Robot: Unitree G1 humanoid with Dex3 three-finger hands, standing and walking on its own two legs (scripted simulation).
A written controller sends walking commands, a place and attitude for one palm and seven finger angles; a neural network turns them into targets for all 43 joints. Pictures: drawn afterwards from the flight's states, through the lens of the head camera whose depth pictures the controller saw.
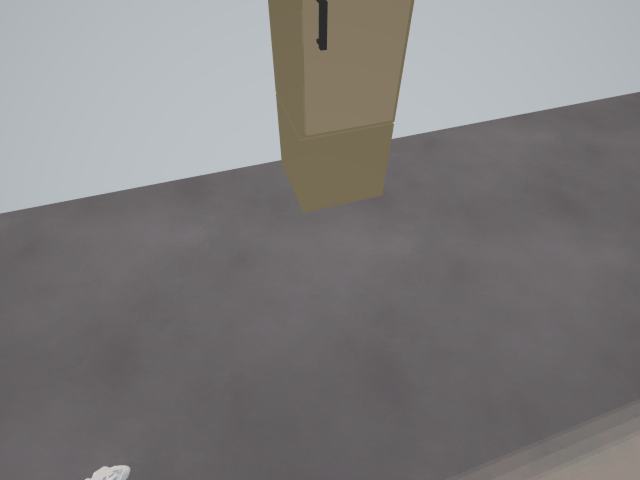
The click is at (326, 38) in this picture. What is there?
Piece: cupboard door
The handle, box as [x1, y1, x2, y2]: [316, 0, 327, 49]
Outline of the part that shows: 316,0 319,3 319,38 316,39 316,41 320,49 326,49 327,1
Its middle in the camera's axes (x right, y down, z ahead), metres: +0.00 -0.65 +1.16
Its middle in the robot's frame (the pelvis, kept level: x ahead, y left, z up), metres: +1.31 +0.07 +0.05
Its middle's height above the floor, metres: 0.82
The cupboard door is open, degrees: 0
